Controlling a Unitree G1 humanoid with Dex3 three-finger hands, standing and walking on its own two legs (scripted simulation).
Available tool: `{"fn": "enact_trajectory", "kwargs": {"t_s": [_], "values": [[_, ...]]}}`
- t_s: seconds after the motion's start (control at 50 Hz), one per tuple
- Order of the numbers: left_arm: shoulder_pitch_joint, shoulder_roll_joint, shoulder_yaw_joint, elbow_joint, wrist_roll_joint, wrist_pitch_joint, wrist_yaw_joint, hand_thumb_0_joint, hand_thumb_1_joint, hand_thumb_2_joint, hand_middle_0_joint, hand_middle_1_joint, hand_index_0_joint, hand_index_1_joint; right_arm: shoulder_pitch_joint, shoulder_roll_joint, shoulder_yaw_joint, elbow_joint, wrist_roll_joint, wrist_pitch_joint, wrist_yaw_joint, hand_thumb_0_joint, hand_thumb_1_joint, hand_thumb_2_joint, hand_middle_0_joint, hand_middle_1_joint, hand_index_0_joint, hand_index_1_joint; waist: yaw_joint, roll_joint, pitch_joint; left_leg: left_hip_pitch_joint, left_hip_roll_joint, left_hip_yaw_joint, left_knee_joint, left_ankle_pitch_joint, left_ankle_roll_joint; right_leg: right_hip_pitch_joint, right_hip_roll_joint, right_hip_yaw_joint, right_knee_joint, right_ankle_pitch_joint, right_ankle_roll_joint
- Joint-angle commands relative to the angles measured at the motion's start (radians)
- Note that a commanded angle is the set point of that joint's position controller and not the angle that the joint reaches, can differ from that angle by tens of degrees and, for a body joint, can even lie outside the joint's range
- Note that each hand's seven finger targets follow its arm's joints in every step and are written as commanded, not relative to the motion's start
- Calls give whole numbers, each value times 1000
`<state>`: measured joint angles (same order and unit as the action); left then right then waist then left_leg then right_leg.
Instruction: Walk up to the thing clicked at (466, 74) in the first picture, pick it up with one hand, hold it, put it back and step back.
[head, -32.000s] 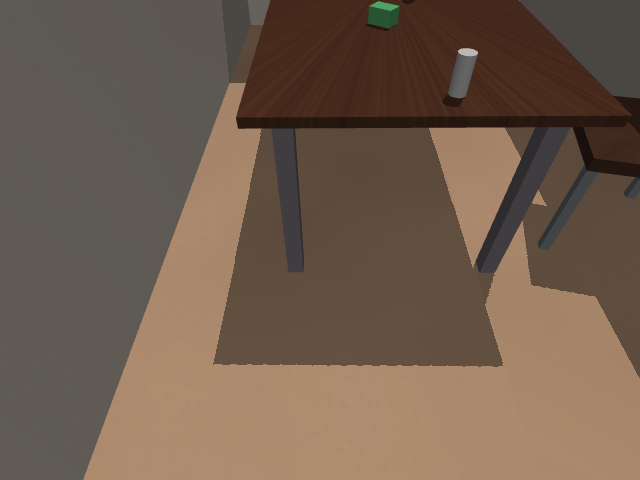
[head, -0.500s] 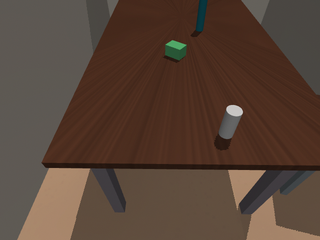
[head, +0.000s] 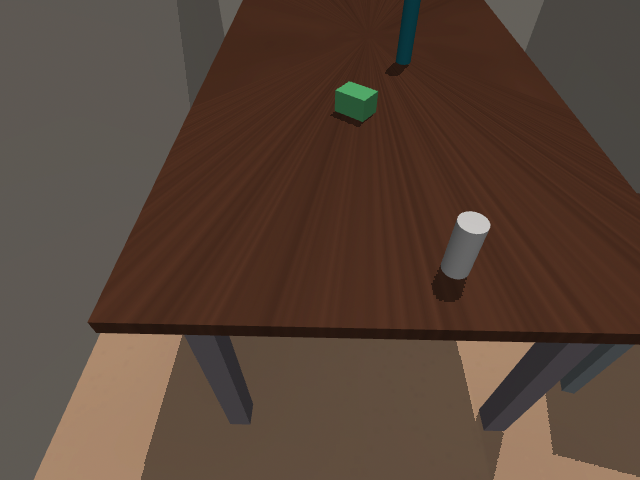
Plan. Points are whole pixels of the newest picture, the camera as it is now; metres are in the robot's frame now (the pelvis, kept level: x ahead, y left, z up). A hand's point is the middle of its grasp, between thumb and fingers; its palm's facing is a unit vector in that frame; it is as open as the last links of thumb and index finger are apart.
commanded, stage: stand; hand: right
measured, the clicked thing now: (463, 246) +0.46 -0.19 +0.02
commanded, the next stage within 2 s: none
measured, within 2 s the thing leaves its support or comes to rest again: neither
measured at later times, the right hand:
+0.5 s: hand out of the picture +0.08 -0.25 -0.16, palm faces -0.04 +0.94 -0.35, open 7.5 cm
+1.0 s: hand out of the picture +0.08 -0.26 -0.16, palm faces -0.04 +0.94 -0.35, open 7.4 cm
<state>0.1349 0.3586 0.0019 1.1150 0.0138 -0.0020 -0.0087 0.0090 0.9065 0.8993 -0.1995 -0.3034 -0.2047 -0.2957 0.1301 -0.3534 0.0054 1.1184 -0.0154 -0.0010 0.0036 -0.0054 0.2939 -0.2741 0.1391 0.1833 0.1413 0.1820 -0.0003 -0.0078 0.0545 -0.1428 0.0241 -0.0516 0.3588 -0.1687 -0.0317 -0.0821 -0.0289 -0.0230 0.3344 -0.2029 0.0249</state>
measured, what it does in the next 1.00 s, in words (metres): stands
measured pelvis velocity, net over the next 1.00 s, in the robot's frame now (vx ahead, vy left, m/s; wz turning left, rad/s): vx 0.01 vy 0.00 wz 0.01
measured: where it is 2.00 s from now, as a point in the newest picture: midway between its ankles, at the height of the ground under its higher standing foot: outside the picture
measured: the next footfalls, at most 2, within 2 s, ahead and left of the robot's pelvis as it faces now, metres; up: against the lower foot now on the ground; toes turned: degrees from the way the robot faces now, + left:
none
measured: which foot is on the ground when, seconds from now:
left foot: down 0.00-1.00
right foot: down 0.00-1.00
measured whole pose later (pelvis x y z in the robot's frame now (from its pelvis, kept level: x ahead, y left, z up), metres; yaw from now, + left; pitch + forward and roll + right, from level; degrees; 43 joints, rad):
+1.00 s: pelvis +0.01 +0.00 +0.00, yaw +0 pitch -2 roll +0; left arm 0.13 0.36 0.00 1.11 0.01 0.00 -0.01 0.01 0.91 0.90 -0.20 -0.30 -0.20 -0.30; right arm 0.12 -0.35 0.00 1.12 -0.01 0.00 0.00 0.00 -0.91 -0.90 0.20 0.30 0.20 0.30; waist 0.00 0.00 0.06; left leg -0.14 0.02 -0.06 0.35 -0.18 -0.04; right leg -0.07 -0.03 -0.03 0.33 -0.22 0.02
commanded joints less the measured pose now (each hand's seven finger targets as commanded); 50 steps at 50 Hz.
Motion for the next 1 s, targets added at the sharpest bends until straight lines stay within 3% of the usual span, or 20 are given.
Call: {"fn": "enact_trajectory", "kwargs": {"t_s": [0.0, 0.06, 0.16, 0.28, 0.34, 0.38, 0.56, 0.74, 0.98], "values": [[-41, 211, 47, -59, 1, -17, 12, 0, 900, 900, -200, -300, -200, -301, -37, -217, -38, -56, 4, -23, -15, 0, -292, -879, 200, 300, 200, 300, -1, 15, -40, -15, 88, -68, -75, 54, 48, -18, -96, 74, -67, 35, -41], [-30, 208, 47, -58, 0, -16, 11, 0, 900, 900, -200, -300, -200, -301, -39, -220, -37, -55, 5, -26, -15, 0, -532, -900, 200, 300, 200, 300, 0, 27, -52, 7, 90, -69, -74, 66, 45, -26, -97, 74, -60, 44, -41], [-30, 208, 46, -61, -2, -18, 15, 0, 900, 900, -200, -300, -200, -301, -43, -220, -38, -56, 6, -26, -17, 0, -900, -900, 200, 300, 200, 300, 2, 14, -77, 33, 97, -66, -50, 177, 47, -7, -101, 70, -51, 111, -41], [-24, 214, 46, -60, -3, -17, 15, 0, 900, 900, -200, -300, -200, -301, -41, -218, -37, -54, 6, -24, -18, 0, -900, -900, 200, 300, 200, 300, 2, 8, -81, 33, 95, -61, -44, 189, 45, 2, -104, 68, -49, 138, -41], [-26, 209, 45, -61, -3, -18, 14, 0, 900, 900, -200, -300, -200, -301, -40, -222, -36, -53, 7, -23, -18, 0, -900, -900, 200, 300, 200, 300, 3, 18, -68, 31, 91, -58, -51, 146, 45, -9, -104, 72, -59, 111, -38], [-30, 207, 44, -61, -3, -20, 16, 0, 900, 900, -200, -300, -200, -301, -43, -218, -36, -53, 7, -23, -16, 0, -900, -900, 200, 300, 200, 300, 1, 7, -75, 33, 97, -63, -45, 191, 44, 0, -105, 67, -56, 140, -37], [-33, 212, 47, -66, -2, -19, 17, 0, 900, 900, -200, -300, -200, -301, -44, -217, -40, -56, 5, -21, -16, 0, -900, -900, 200, 300, 200, 300, -1, 8, -57, 10, 90, -63, -55, 143, 40, -7, -102, 66, -66, 94, -39], [-33, 210, 49, -68, -3, -20, 16, 0, 900, 900, -200, -300, -200, -301, -45, -218, -38, -58, 5, -25, -16, 0, -900, -900, 200, 300, 200, 300, 6, 23, -83, 30, 97, -62, -48, 200, 42, 15, -107, 66, -52, 146, -40], [-35, 208, 47, -67, -3, -19, 16, 0, 900, 900, -200, -300, -200, -301, -42, -213, -36, -56, 5, -23, -17, 0, -900, -900, 200, 300, 200, 300, 2, 23, -67, 16, 89, -58, -54, 155, 40, 9, -105, 67, -60, 117, -40]]}}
